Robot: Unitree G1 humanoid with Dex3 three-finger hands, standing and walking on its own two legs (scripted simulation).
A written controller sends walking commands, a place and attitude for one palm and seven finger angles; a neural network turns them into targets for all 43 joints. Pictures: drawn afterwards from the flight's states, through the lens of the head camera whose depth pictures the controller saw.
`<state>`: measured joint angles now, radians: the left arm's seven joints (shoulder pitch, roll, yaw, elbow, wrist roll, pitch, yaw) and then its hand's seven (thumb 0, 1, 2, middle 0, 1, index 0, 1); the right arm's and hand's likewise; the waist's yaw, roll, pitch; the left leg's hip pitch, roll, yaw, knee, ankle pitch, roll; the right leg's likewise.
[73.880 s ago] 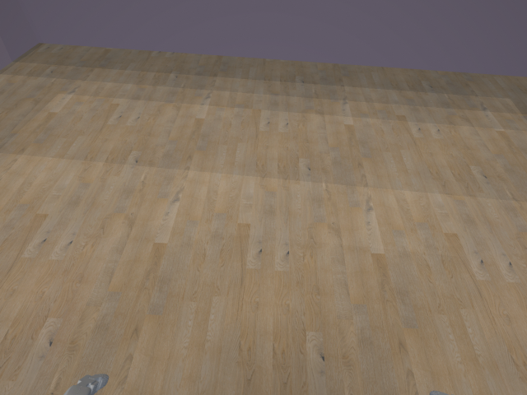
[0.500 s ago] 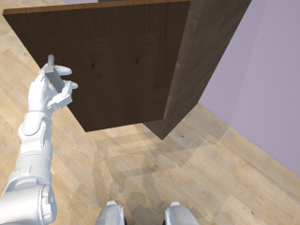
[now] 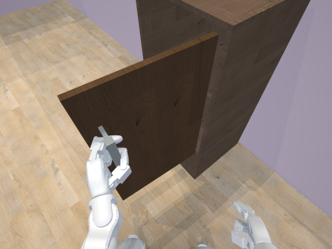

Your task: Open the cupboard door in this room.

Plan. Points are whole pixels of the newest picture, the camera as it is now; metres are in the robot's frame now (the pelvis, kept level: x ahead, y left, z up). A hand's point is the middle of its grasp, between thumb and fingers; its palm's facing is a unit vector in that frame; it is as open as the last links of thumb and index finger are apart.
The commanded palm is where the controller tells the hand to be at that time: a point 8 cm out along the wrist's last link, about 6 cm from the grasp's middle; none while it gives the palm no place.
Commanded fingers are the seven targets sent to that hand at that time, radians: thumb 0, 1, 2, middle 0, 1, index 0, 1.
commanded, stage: pull the door open along its arc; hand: left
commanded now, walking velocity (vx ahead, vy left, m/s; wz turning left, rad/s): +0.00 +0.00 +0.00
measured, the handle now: (111, 148) +0.34 +0.15 +0.04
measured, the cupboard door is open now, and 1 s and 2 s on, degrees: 86 90 94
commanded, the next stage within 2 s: open thumb and fingers to let go in 0.16 s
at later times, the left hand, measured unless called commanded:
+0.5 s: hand (136, 173) +0.28 +0.08 +0.04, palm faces +0.37 -0.93 -0.02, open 7.0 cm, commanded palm +0.24 +0.13 +0.04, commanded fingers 0.00 -0.01 0.51 -0.34 -1.25 -0.34 -1.25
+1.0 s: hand (135, 172) +0.28 +0.09 +0.04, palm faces +0.31 -0.95 +0.00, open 14.7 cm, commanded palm +0.24 +0.13 +0.04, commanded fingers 0.00 -0.50 0.30 -0.17 -0.40 -0.17 -0.40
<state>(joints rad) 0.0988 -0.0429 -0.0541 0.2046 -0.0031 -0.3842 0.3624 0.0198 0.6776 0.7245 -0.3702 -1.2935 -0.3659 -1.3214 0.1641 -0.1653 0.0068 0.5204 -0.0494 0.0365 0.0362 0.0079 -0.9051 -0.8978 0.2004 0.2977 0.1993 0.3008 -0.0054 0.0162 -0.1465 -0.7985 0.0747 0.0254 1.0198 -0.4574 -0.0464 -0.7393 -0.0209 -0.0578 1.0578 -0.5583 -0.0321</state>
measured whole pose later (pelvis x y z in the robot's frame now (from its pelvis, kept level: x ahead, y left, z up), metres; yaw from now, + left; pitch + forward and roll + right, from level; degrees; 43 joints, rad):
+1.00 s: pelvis -0.01 +0.02 +0.00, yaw +1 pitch +13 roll +0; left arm 0.07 -0.10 -0.22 0.23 0.11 -0.37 0.53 -0.01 -0.48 0.31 -0.26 -0.86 -0.27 -0.86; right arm 0.18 -0.17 0.00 0.57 -0.08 0.00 0.01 0.01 -0.90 -0.90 0.20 0.30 0.20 0.30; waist 0.00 0.03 -0.14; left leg -0.83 0.05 0.00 1.06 -0.45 -0.02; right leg -0.75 -0.04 -0.07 1.07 -0.55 -0.01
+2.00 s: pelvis -0.01 +0.02 -0.02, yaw +1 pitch +13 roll -1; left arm 0.45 0.12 -0.11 -0.12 -0.10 -0.38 -0.08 -0.01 -0.50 0.30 -0.18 -0.32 -0.18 -0.32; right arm 0.22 -0.21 0.01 0.43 -0.01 -0.05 -0.01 0.01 -0.90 -0.90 0.20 0.30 0.20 0.30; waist 0.01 0.04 -0.13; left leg -0.87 0.05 -0.01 1.13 -0.49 -0.03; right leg -0.78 -0.03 -0.08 1.14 -0.58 -0.01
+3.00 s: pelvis -0.01 +0.04 +0.01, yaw +1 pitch +7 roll -3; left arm 0.58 0.27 0.13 -0.36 -0.27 -0.19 -0.22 -0.01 -0.47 0.31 -0.15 -0.30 -0.15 -0.30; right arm 0.28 -0.22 0.04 0.44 0.05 -0.13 -0.07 0.01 -0.90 -0.90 0.20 0.30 0.20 0.30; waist 0.02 0.06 -0.13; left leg -0.68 0.05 -0.02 1.00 -0.45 0.00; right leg -0.56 -0.03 -0.09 0.95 -0.50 0.01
